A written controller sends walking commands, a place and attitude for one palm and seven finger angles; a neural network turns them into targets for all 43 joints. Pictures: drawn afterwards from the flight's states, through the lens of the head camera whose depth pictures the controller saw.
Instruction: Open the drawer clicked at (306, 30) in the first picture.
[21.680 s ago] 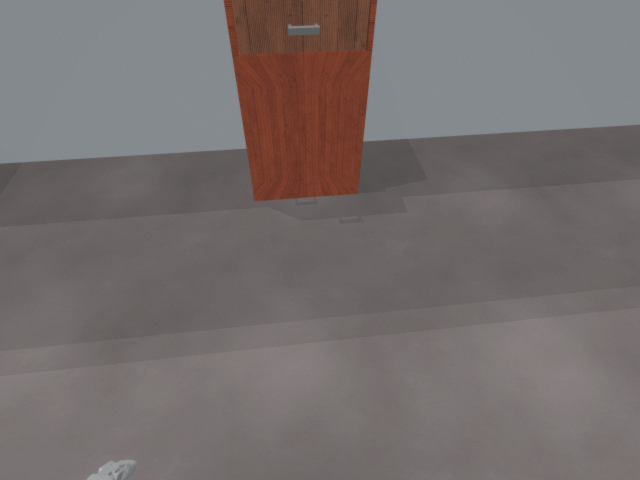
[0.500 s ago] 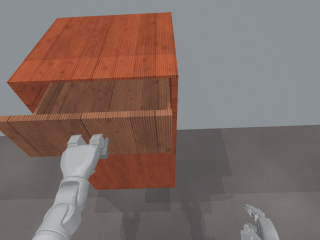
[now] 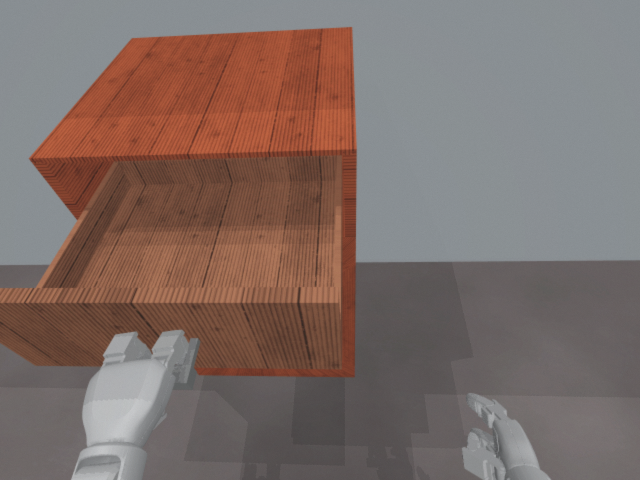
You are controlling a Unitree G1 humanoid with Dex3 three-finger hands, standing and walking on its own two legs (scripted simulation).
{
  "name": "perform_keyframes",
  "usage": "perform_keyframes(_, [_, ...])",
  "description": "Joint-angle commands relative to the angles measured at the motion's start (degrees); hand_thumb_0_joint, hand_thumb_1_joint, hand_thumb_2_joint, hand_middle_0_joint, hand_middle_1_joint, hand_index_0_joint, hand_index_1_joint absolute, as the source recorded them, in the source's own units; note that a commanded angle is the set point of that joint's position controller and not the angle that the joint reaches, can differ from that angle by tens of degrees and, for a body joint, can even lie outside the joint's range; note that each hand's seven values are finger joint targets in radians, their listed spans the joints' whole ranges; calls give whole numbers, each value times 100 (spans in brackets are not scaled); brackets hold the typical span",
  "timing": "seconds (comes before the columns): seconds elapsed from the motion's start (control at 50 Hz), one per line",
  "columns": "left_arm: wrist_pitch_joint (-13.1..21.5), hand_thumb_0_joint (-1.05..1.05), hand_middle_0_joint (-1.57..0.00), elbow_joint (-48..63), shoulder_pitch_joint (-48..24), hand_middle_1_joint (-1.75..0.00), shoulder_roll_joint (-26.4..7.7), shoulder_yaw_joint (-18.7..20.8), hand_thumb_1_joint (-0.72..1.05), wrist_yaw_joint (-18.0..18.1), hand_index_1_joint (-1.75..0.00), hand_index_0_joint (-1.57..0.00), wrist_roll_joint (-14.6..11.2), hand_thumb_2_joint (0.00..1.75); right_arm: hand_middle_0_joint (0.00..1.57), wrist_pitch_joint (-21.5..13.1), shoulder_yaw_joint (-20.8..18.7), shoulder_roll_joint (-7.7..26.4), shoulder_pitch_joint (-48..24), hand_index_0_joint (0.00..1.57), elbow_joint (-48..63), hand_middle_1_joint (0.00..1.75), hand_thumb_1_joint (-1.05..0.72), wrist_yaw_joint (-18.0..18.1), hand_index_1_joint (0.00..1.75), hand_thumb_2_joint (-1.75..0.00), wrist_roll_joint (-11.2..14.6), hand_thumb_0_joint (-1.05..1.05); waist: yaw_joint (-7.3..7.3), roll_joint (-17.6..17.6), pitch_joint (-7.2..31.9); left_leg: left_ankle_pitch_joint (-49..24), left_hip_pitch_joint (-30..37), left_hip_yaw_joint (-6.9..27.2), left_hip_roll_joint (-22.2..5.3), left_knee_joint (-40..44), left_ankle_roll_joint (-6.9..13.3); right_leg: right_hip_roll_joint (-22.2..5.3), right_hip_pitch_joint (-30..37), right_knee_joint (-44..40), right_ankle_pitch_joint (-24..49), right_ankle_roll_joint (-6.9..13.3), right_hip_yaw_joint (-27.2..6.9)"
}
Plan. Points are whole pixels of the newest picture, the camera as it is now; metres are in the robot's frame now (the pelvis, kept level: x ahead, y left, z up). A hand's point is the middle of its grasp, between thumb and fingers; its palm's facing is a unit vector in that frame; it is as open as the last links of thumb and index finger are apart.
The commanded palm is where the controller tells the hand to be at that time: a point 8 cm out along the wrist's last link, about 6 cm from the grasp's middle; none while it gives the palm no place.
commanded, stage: pull the drawer open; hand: left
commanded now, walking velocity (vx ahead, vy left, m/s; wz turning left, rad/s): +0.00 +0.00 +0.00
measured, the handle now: (154, 360) +0.24 +0.24 +0.03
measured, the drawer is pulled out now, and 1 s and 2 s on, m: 0.25 0.29 0.29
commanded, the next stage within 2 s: open the thumb to release the handle in 0.66 s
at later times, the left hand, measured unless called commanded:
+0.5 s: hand (135, 460) +0.14 +0.23 +0.01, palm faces +0.00 -0.09 -1.00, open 5.9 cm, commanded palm +0.09 +0.24 +0.05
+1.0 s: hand (143, 444) +0.15 +0.22 +0.01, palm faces +0.07 -0.08 -0.99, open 6.9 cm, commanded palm +0.12 +0.23 +0.05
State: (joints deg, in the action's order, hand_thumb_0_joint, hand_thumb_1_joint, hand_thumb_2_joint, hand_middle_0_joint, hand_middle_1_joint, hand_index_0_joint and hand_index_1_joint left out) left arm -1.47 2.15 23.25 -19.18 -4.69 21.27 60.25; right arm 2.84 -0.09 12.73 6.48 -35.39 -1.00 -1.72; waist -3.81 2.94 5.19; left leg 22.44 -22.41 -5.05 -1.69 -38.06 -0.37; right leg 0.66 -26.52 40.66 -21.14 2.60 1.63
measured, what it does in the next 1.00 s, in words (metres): stands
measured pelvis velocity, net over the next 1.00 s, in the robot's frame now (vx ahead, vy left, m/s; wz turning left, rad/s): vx -0.02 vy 0.00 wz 0.02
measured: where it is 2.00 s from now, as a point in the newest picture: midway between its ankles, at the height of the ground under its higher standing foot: outside the picture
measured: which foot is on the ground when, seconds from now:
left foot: down 0.00-1.00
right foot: down 0.00-1.00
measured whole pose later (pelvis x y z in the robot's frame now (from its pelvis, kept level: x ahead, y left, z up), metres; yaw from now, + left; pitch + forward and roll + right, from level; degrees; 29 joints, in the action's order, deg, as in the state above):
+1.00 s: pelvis -0.02 +0.00 -0.01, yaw +1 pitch +7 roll +1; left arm -2.0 6.8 28.1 -18.3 -6.0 27.2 60.7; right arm 3.6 -0.2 13.0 6.0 -35.2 1.1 -1.9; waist -5.3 3.5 5.4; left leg 23.9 -28.0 -3.8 -1.2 -44.9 -0.3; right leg -0.1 -31.5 47.1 -22.8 2.8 2.6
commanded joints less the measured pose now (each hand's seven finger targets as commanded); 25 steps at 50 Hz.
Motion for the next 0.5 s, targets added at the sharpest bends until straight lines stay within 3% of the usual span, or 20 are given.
perform_keyframes(0.0, [122,0,-40,1393,1222,-135,-943,901,90,338,-135,-40,-189,90,20,-303,-220,542,-822,20,960,30,-90,14,30,-90,-30,0,-351,-404,966,-2086,110,225,351,169,99,-27,1122,-406,3193,-36,-466])
perform_keyframes(0.02, [159,0,-40,1497,1202,-135,-970,904,90,374,-135,-40,-147,90,20,-302,-218,554,-810,20,948,30,-90,-8,30,-90,-61,0,-301,-465,930,-2023,65,231,349,128,112,-26,1005,-367,3095,-42,-492])
perform_keyframes(0.04, [211,0,-40,1535,1508,-135,-969,971,90,408,-135,-40,-165,90,20,-310,-232,532,-816,20,960,30,-90,-16,30,-90,-50,0,-364,-370,929,-2000,28,216,352,98,113,-25,1027,-352,3113,-34,-521])
perform_keyframes(0.12, [314,0,-40,1812,2025,-135,-1036,1110,90,586,-135,-40,-155,90,20,-294,-238,578,-804,20,1028,30,-90,-87,30,-90,-103,0,-373,-235,939,-1903,-31,242,336,-25,103,-22,777,-281,2794,-9,-579])
perform_keyframes(0.16, [346,0,-40,1813,2249,-135,-987,1103,90,658,-135,-40,-180,90,20,-277,-248,581,-818,20,1055,30,-90,-103,30,-90,-110,0,-336,-345,719,-1648,-137,259,338,-74,114,-20,578,-314,2497,-11,-582])
perform_keyframes(0.2, [398,0,-40,1914,2268,-135,-1049,1226,90,756,-135,-40,-164,90,20,-258,-279,602,-779,20,1085,30,-90,-104,30,-90,-144,0,-316,-352,737,-1550,-120,295,334,-145,105,-2,390,-328,2183,21,-656])
perform_keyframes(0.26, [418,0,-40,2004,3058,-135,-907,1144,90,796,-135,-40,-269,90,20,-270,-266,590,-799,20,1176,30,-90,-174,30,-90,-105,0,-443,-184,868,-1652,-176,269,301,-214,99,3,377,-188,2195,29,-608])
perform_keyframes(0.3, [374,0,-40,2126,3011,-135,-996,1248,90,848,-135,-40,-298,90,20,-227,-276,621,-804,20,1194,30,-90,-180,30,-90,-113,0,-405,-153,1000,-1783,-230,288,290,-259,80,5,409,-99,2402,33,-654])
perform_keyframes(0.36, [294,0,-40,2140,2771,-135,-1033,1286,90,908,-135,-40,-249,90,20,-188,-276,622,-821,20,1203,30,-90,-183,30,-90,-127,0,-312,-232,751,-1518,-369,311,296,-307,101,27,134,-66,2122,37,-633])
perform_keyframes(0.42, [242,0,-40,1984,2836,-135,-974,1297,90,951,-135,-40,-225,90,20,-174,-269,589,-780,20,1230,30,-90,-169,30,-90,-119,0,-328,-162,723,-1390,-364,318,285,-317,99,41,32,-44,1815,43,-572])
perform_keyframes(0.44, [230,0,-40,2016,2675,-135,-937,1211,90,946,-135,-40,-223,90,20,-170,-281,603,-764,20,1232,30,-90,-169,30,-90,-120,0,-269,-210,678,-1327,-364,329,286,-335,105,46,-65,-50,1735,46,-566])
perform_keyframes(0.48, [215,0,-40,2007,2737,-135,-1007,1313,90,981,-135,-40,-206,90,20,-167,-282,591,-737,20,1253,30,-90,-146,30,-90,-105,0,-325,-193,853,-1397,-373,325,278,-360,112,55,35,19,1799,44,-497])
